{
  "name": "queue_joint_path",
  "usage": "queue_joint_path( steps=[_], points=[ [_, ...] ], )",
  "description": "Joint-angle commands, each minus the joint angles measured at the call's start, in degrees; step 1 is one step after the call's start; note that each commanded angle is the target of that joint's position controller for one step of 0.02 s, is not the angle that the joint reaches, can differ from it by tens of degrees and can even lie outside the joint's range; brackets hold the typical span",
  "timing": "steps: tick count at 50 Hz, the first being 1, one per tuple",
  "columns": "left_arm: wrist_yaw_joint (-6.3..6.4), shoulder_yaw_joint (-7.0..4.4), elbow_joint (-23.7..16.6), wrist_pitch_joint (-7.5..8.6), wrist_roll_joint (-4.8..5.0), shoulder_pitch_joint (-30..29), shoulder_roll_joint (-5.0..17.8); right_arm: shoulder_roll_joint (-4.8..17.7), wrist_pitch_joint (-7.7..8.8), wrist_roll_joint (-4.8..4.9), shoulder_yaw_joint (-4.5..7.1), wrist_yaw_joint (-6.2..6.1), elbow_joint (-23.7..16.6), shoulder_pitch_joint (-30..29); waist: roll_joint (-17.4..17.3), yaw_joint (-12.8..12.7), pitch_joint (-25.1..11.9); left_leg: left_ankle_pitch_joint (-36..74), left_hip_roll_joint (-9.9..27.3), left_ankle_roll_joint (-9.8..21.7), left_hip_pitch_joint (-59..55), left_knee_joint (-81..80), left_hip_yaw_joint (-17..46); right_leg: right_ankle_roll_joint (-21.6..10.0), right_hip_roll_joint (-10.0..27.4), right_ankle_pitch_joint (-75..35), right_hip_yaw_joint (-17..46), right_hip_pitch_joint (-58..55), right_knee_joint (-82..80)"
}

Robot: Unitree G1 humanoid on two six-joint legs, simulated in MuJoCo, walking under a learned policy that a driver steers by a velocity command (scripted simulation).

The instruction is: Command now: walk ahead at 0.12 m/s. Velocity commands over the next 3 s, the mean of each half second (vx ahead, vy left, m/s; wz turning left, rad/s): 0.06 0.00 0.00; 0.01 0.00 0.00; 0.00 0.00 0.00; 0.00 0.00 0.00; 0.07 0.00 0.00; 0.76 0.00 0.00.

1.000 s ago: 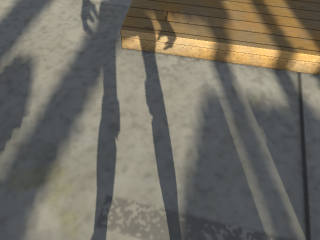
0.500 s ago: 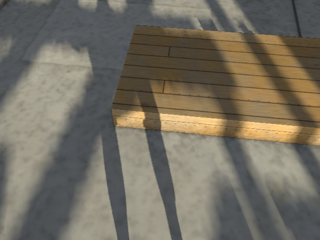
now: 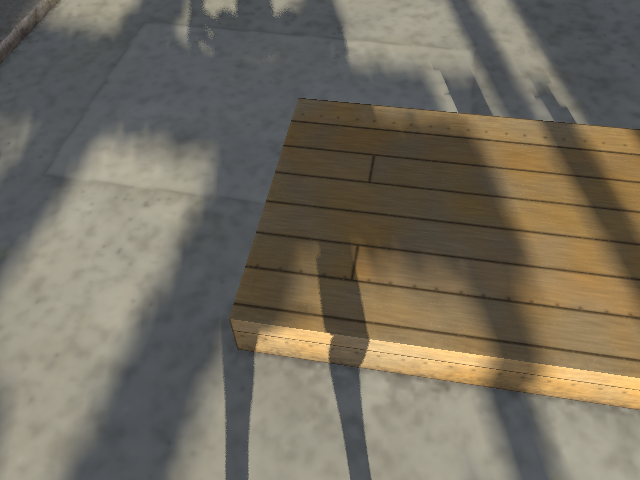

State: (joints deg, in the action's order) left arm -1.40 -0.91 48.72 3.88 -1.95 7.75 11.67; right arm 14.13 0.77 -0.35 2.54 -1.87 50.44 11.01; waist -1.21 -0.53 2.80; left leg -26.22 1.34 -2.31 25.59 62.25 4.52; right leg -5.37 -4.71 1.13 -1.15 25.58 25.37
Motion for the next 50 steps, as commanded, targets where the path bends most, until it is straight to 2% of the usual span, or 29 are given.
queue_joint_path(
  steps=[1, 3, 6, 8, 10, 11, 12, 13, 14, 15, 16, 19, 26, 35, 50],
  points=[
    [0.79, -1.46, -2.97, 0.46, -0.38, -2.13, 6.42, 1.42, -1.14, -0.2, 0.77, -1.31, 0.16, 9.54, 6.17, 3.62, -12.36, 1.12, 2.02, -0.31, -7.3, -10.23, -0.56, -7.73, 14.75, -14.55, 13.35, -5.38, -9.2],
    [1.38, -1.98, -2.46, -0.08, 0.18, -1.43, 7.73, 2.13, -1.71, -0.33, 0.92, -1.61, 0.2, 7.48, 6.3, 2.68, -13.13, 4.89, 2.4, -0.09, -9.22, -15.05, -0.73, -7.29, 14.94, -1.25, 13.82, -4.79, -11.17],
    [2.08, -2.24, -2.24, -1.24, 0.94, -2.33, 8.41, 3.36, -2.22, -0.25, 1.33, -1.64, 0.08, 4.41, 7.59, 2.05, -9.32, 8.63, 2.09, 0.51, -10.52, -20.19, -1.4, -5.82, 14.58, 21.23, 15.46, -1.3, -14.9],
    [2.49, -2.05, -1.71, -1.96, 1.39, -2.4, 7.55, 2.86, -1.81, -0.43, 1.31, -1.46, 0.83, 4.3, 7.03, 2.56, -6.87, 11.37, 1.37, 1.31, -12.77, -26.44, -2.76, -4.37, 13.69, 26.99, 14.99, 0.13, -14.74],
    [2.64, -1.67, -0.57, -2.34, 1.8, -0.21, 6.15, 2.55, -1.37, -1.11, 1.23, -1.18, 1.61, 4.71, 5.5, 2.65, -5.31, 13.59, 1.35, 2.87, -15.32, -34.02, -3.26, -1.18, 11.58, 31.44, 13.76, 0.25, -13.26],
    [2.59, -1.64, -0.16, -2.31, 1.68, 0.82, 5.89, 3.65, -1.1, -1.51, 1.25, -1.12, 1.57, 4.97, 3.98, 2.08, -4.09, 13.3, 3.91, 4.18, -15.29, -36.6, -0.97, 0.58, 10.31, 30.74, 12.75, 0.36, -11.1],
    [2.61, -2.17, -0.11, -2.3, 1.79, 2.75, 6.45, 7.16, -0.99, -0.9, 2.14, -1.2, 1.98, 3.97, -1.1, -0.66, -2.26, 6.63, 3.95, 5.58, -10.73, -36.72, -0.38, 1.87, 7.04, 27.31, 9.07, -1.09, -10.01],
    [2.86, -2.34, -0.05, -2.33, 1.49, 1.21, 6.96, 5.27, -0.51, -0.6, 1.94, -0.98, 2.61, 4.25, -2.51, 0.29, -1.55, 0.72, 3.62, 5.62, -4.7, -39.53, 0.16, 2.5, 5.74, 23.04, 6.4, -5.97, -6.9],
    [2.95, -2.34, -0.26, -2.38, 1.45, 0.49, 6.43, 3.69, 0.09, -0.76, 1.48, -0.9, 2.85, 3.63, -3.85, -0.2, -1.79, -0.53, 3.81, 5.0, -2.06, -41.6, 0.73, 2.39, 5.62, 19.3, 5.64, -9.56, -4.65],
    [3.01, -2.12, 0.07, -2.52, 1.29, 0.62, 5.28, 3.25, 0.62, -0.87, 1.3, -0.83, 2.81, 2.18, -4.91, -0.94, -2.09, 0.69, 3.75, 4.14, -0.94, -42.45, 0.83, 2.02, 5.69, 16.33, 5.16, -11.98, -3.19],
    [3.05, -2.17, 0.46, -2.66, 0.96, 0.97, 5.37, 3.01, 1.07, -0.79, 1.22, -0.78, 2.69, 1.32, -5.26, -1.2, -2.3, 1.78, 3.57, 3.58, -0.97, -42.57, 0.71, 1.74, 5.6, 14.64, 4.74, -12.86, -2.41],
    [2.78, -2.21, 1.44, -2.68, 1.06, 0.78, 5.33, 3.19, 1.84, -0.25, 1.23, -0.84, 3.54, 3.06, -1.84, -0.54, -3.05, 7.09, 2.88, 3.12, -4.25, -40.81, -0.2, 0.81, 6.02, 11.85, 5.08, -12.56, -1.91],
    [2.69, -2.3, 3.53, -2.7, 1.64, -0.17, 5.54, 2.95, 1.88, 0.04, 1.06, -0.79, 5.27, 6.09, 0.75, 0.8, -5.18, 16.61, 2.0, 3.65, -9.04, -38.2, -1.38, 0.74, 6.13, 1.36, 4.68, -14.26, 0.57],
    [3.24, -2.37, 6.31, -3.39, 1.97, -0.77, 5.73, 1.68, 1.06, 0.02, 0.87, -0.78, 6.56, 6.26, 0.92, 0.88, -3.98, 18.39, 0.98, 3.5, -10.57, -37.87, -2.47, 0.8, 6.41, -0.48, 4.95, -14.57, 1.21],
    [3.5, -2.27, 9.74, -3.59, 2.03, -1.88, 5.63, 1.01, 0.78, -0.06, 0.71, -0.99, 8.49, 6.56, 1.12, 0.64, -2.14, 14.2, 0.22, 3.17, -10.62, -38.87, -3.38, 1.15, 6.49, 4.93, 5.32, -14.16, -0.28]
  ],
)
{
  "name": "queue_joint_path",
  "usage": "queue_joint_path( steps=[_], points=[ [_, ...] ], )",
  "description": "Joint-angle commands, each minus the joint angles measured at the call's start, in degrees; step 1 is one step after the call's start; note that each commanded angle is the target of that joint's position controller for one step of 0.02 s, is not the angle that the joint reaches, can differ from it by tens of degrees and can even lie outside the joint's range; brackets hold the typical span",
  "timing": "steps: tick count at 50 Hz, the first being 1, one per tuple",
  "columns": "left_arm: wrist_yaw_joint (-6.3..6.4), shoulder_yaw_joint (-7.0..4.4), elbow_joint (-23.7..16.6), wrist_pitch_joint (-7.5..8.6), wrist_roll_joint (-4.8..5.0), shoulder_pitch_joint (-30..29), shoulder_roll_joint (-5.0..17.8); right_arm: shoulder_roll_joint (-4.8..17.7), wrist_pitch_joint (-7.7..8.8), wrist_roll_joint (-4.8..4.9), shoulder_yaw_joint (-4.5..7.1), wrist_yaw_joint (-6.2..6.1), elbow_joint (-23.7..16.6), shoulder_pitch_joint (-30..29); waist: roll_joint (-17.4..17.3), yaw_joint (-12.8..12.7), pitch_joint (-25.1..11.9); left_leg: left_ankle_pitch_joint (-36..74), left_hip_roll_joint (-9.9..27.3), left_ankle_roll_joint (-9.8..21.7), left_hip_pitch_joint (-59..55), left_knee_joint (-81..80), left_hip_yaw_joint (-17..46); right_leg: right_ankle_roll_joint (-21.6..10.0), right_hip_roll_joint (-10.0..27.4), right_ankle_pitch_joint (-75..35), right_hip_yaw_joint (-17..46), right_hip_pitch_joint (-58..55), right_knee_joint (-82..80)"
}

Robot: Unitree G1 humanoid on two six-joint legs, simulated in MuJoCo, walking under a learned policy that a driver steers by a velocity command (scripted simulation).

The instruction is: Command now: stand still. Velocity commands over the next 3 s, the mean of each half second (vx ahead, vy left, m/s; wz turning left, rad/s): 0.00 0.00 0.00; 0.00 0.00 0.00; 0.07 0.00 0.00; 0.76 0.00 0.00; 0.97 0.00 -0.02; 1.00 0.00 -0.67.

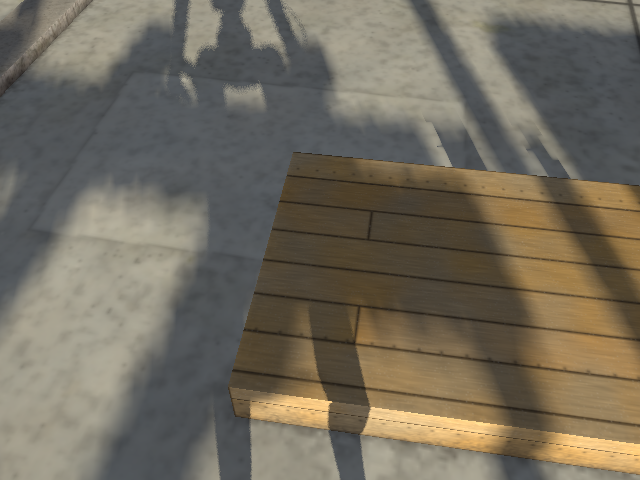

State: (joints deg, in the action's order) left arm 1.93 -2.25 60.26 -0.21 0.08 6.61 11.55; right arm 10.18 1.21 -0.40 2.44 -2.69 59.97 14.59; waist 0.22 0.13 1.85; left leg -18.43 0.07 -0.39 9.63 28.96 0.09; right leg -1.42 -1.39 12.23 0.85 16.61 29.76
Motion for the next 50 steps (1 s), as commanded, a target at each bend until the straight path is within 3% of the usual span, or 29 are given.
queue_joint_path(
  steps=[1, 50],
  points=[
    [0.17, -0.9, -1.62, 0.5, 0.0, -0.73, 5.74, 4.92, 0.36, -0.01, 0.77, -0.18, -0.91, 3.1, -0.27, -0.03, -1.1, 6.16, 1.45, 1.23, 5.38, -5.62, 1.01, -2.78, 3.17, -5.77, 3.35, -5.12, -4.78],
    [0.36, -0.17, 1.27, 0.57, 0.21, 3.15, 4.98, 3.5, 0.72, 0.21, -0.25, -0.06, 1.14, 8.6, -0.5, -0.25, 0.27, 5.93, 1.12, 1.45, 5.96, -6.14, 0.63, -2.07, 2.62, -6.59, 2.66, -5.19, -4.25]
  ],
)
Over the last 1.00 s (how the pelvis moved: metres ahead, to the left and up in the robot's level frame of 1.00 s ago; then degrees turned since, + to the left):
0.09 0.04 0.01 -1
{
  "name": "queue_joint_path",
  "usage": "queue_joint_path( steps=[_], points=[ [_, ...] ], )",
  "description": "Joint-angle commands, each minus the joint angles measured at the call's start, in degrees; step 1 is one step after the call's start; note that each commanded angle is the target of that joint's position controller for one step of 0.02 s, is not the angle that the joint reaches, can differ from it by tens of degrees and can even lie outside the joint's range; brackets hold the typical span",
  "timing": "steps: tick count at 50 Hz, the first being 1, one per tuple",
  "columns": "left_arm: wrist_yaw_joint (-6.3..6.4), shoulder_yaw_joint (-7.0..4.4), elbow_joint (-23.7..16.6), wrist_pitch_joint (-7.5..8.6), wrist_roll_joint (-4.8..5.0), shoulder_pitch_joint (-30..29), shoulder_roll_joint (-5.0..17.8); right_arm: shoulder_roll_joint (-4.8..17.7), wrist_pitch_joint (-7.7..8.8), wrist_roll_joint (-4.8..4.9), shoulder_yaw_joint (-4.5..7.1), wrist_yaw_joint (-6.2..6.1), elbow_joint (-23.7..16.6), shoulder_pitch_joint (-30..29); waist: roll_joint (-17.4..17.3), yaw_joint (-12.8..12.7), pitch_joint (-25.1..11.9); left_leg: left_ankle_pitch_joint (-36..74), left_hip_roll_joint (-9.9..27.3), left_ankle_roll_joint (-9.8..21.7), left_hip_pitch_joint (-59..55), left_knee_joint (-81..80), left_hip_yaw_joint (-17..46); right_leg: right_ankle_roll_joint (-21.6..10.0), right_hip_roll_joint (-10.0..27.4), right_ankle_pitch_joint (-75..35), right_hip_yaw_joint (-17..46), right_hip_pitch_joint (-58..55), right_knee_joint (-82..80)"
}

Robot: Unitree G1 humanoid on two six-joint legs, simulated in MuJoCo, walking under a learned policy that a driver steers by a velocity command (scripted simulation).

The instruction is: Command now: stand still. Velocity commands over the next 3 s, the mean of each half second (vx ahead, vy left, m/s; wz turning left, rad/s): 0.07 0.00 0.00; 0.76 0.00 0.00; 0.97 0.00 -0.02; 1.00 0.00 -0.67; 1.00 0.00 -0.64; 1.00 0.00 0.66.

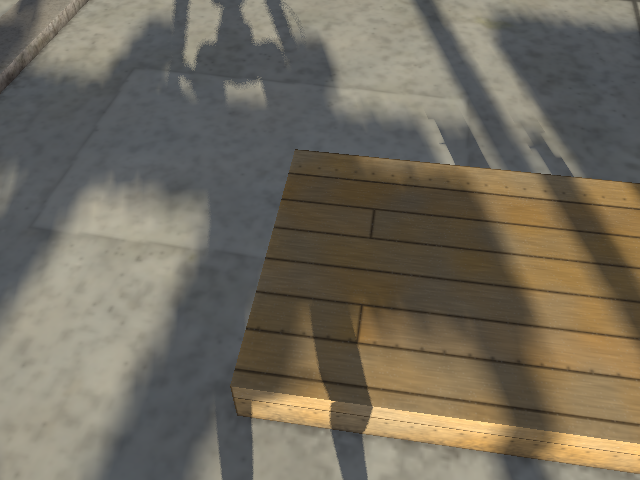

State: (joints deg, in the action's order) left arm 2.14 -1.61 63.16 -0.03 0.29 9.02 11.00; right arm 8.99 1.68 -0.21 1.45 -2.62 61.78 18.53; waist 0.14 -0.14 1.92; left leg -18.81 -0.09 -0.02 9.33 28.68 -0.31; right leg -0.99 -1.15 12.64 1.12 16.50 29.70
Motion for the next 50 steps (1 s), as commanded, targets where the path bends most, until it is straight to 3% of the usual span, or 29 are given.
queue_joint_path(
  steps=[1, 18, 19, 20, 21, 22, 23, 24, 25, 26, 28, 30, 32, 33, 34, 35, 36, 37, 38, 39, 40, 42, 44, 46, 49, 50],
  points=[
    [0.16, -0.82, -1.62, 0.4, 0.01, 0.81, 5.52, 4.68, 0.25, 0.02, 0.73, -0.12, -0.68, 4.71, -0.43, 0.01, 0.22, 6.34, 1.28, 1.09, 6.27, -5.86, 1.03, -2.49, 2.37, -7.05, 2.37, -5.08, -4.16],
    [0.25, -0.77, -1.55, 0.41, 0.04, 1.9, 5.29, 4.51, 0.29, 0.06, 0.59, -0.05, -0.76, 5.55, -0.45, 0.03, 0.55, 6.43, 1.22, 1.21, 6.36, -5.87, 1.04, -2.2, 2.33, -7.53, 2.17, -5.18, -3.78],
    [0.26, -0.84, -0.43, 0.32, 0.23, 4.21, 5.09, 4.51, 0.13, 0.35, 0.73, -0.12, 0.24, 7.76, -0.76, 0.17, -2.08, -5.72, 0.32, 2.19, 5.39, -5.92, 0.27, -2.6, 0.7, 7.14, 0.56, -5.8, -3.09],
    [0.17, -1.47, -0.2, 0.4, 0.97, 5.46, 6.4, 6.24, 0.03, 0.91, 1.33, -0.2, -0.18, 7.81, -1.7, 0.07, 0.09, -20.07, 0.75, 4.1, 7.27, -5.91, 1.81, -3.27, -0.31, 23.91, 0.04, -2.48, -2.02],
    [-0.04, -1.78, -1.12, 1.09, 1.34, 4.39, 7.29, 7.35, 0.42, 1.44, 1.69, -0.2, -0.81, 8.67, -1.65, 0.81, 4.02, -30.43, 3.03, 6.33, 9.52, -7.38, 5.37, -4.02, 0.96, 32.57, 2.0, 2.94, -1.76],
    [-0.35, -1.64, -3.21, 2.39, 1.82, 0.92, 6.73, 8.26, 1.37, 1.9, 1.93, -0.2, -0.95, 10.64, -2.88, 2.41, 7.09, -33.64, 7.0, 8.88, 8.08, -10.81, 10.95, -3.99, 2.16, 31.34, 2.86, 8.78, -0.52],
    [-0.85, -1.19, -5.87, 3.98, 2.21, -4.62, 4.93, 10.07, 2.52, 2.21, 2.58, -0.11, -0.7, 12.71, -6.37, 4.4, 8.84, -32.21, 12.36, 11.52, 2.34, -16.96, 18.12, -2.4, 1.74, 20.64, -0.14, 15.56, 4.02],
    [-1.49, -0.86, -7.32, 5.25, 2.44, -7.49, 3.14, 12.91, 3.4, 2.23, 3.73, -0.01, -0.86, 11.17, -12.28, 4.12, 9.78, -29.08, 19.61, 14.35, -1.72, -22.09, 27.12, -2.09, 1.59, 8.09, -3.75, 20.05, 11.77],
    [-1.95, -1.3, -8.08, 6.01, 1.95, -9.11, 4.89, 12.29, 3.98, 1.61, 3.83, 0.15, -1.43, 11.06, -10.73, 4.64, 9.23, -25.65, 22.84, 15.66, -2.92, -23.64, 30.95, -2.91, 4.33, 8.92, -0.91, 23.45, 18.49],
    [-2.3, -1.61, -8.66, 6.59, 2.14, -8.69, 5.59, 10.57, 4.65, 1.18, 3.39, 0.5, -2.48, 9.73, -8.77, 3.5, 8.39, -22.82, 22.73, 15.08, -5.33, -23.51, 30.27, -3.64, 5.73, 10.16, 0.47, 26.54, 22.68],
    [-2.64, -1.38, -8.95, 7.41, 2.68, -6.35, 5.01, 10.51, 4.96, 2.19, 3.36, 1.17, -4.43, 6.42, -8.32, 1.48, 7.19, -17.5, 19.58, 11.8, -5.45, -23.12, 22.86, -4.28, 7.08, 10.28, 0.1, 23.79, 15.98],
    [-3.0, -1.55, -8.27, 7.94, 2.24, -5.19, 4.73, 11.5, 4.56, 2.44, 3.59, 1.37, -5.3, 5.55, -8.59, 0.82, 5.77, -13.07, 14.16, 9.62, 0.24, -21.38, 14.09, -3.01, 3.86, 8.03, -5.14, 11.39, 7.87],
    [-3.3, -1.9, -5.49, 7.7, 2.1, 1.58, 4.29, 12.81, 4.15, 2.59, 3.84, 1.53, -6.45, 4.51, -7.04, -2.37, 4.39, -11.17, 11.04, 9.76, 9.55, -15.91, 8.72, -1.57, -0.37, 3.26, -10.45, -4.18, 2.58],
    [-2.91, -2.84, -3.68, 7.35, 2.23, 7.64, 5.79, 13.12, 4.38, 2.28, 3.73, 1.64, -7.16, 3.85, -6.12, -5.22, 1.83, -2.92, 9.85, 9.53, 13.62, -10.82, 7.38, -1.72, -2.36, 2.19, -11.56, -13.45, 2.17],
    [-2.34, -4.33, -1.22, 7.2, 2.57, 18.29, 8.72, 12.61, 4.9, 1.77, 3.39, 1.82, -8.49, 0.21, -4.02, -11.18, -2.66, 10.78, 8.0, 7.89, 19.68, 2.36, 4.38, -3.48, -0.21, 2.74, -7.14, -25.86, 0.86],
    [-1.78, -5.99, 0.73, 7.06, 1.74, 30.57, 15.86, 7.33, 5.62, 0.22, 1.93, 2.07, -11.71, -5.26, 11.51, -16.22, -7.54, 9.55, 3.5, 4.11, 30.66, 31.07, -1.85, -8.01, 14.06, 16.87, 14.63, -34.89, -7.46],
    [-2.8, -4.63, 0.21, 8.25, 0.15, 30.68, 14.49, 2.24, 7.15, 2.72, 1.03, 2.16, -14.05, -3.35, 20.62, -11.42, -10.32, -7.84, -3.2, 4.97, 44.97, 46.81, 5.31, -15.49, 24.05, 33.25, 46.63, -37.67, -19.36],
    [-3.25, -2.92, -1.42, 8.83, 0.08, 22.01, 10.48, 5.04, 8.03, 4.86, 1.03, 2.65, -15.8, -6.31, 11.64, -8.07, -3.02, -4.07, 2.83, 7.64, 54.4, 54.58, 8.68, -15.15, 25.82, 38.53, 44.61, -32.81, -19.8],
    [-3.78, -1.73, -3.22, 9.01, 0.04, 17.07, 7.38, 5.82, 8.34, 4.58, 0.64, 3.23, -17.13, -9.01, 7.13, -6.4, -0.42, 1.11, 5.16, 9.06, 56.45, 55.71, 7.53, -13.6, 23.75, 32.49, 36.87, -28.75, -18.77],
    [-4.23, -1.22, -3.96, 8.55, 0.02, 13.66, 7.4, 5.71, 8.0, 3.11, 0.53, 3.34, -16.65, -7.87, 2.56, -3.58, 0.47, 5.58, 7.99, 8.64, 53.31, 53.47, 6.31, -12.46, 21.07, 24.9, 29.0, -23.33, -19.34],
    [-4.42, -0.97, -4.42, 7.97, -0.26, 11.41, 7.38, 6.11, 7.42, 1.78, 0.86, 3.34, -16.54, -7.15, 2.13, -1.34, 1.6, 8.52, 9.77, 7.8, 49.75, 49.98, 5.95, -11.01, 18.48, 19.16, 23.16, -17.59, -20.01],
    [-3.94, 0.04, -4.55, 7.15, -0.78, 10.78, 5.38, 5.64, 5.45, 1.63, 0.66, 3.9, -15.97, -5.27, 3.14, 0.96, 4.03, 11.74, 10.74, 5.53, 45.76, 47.94, 4.25, -9.77, 14.62, 11.56, 14.3, -9.26, -22.16],
    [-3.06, 0.31, -4.54, 7.33, -0.55, 12.35, 5.91, 6.56, 4.6, 0.89, 0.58, 3.56, -17.92, -9.16, 2.21, 0.69, 6.57, 16.37, 9.97, 3.03, 44.91, 41.49, 2.0, -10.07, 12.31, 2.12, 7.94, -4.92, -24.84],
    [-1.85, 0.41, -5.26, 7.76, -0.39, 13.42, 6.75, 6.33, 5.17, 0.89, 0.19, 3.41, -21.21, -16.91, 1.15, -0.7, 7.73, 23.52, 8.09, 2.28, 39.37, 28.7, -1.09, -9.31, 9.97, -6.68, 2.89, -1.03, -27.06],
    [-0.94, 0.1, -5.35, 7.8, 0.49, 18.43, 8.44, 4.49, 5.3, 1.89, -0.54, 4.02, -23.19, -22.02, 2.53, -2.02, 6.25, 26.92, 5.37, 3.13, 32.37, 17.9, -3.33, -9.0, 11.51, -14.29, 0.15, -7.9, -29.83],
    [-0.8, 0.24, -4.74, 7.05, 0.49, 20.64, 8.18, 4.5, 4.92, 1.65, -0.52, 4.38, -23.31, -22.14, 3.17, -1.79, 6.12, 22.53, 4.92, 4.13, 37.79, 20.69, -3.9, -9.12, 14.4, -22.17, 0.84, -16.37, -27.3]
  ],
)
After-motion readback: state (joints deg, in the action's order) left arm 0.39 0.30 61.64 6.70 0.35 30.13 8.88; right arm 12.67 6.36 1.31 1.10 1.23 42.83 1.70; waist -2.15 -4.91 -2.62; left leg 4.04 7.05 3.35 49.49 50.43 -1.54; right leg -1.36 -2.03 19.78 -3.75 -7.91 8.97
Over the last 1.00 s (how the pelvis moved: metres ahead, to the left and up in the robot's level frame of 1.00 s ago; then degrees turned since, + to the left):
0.01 0.00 0.00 0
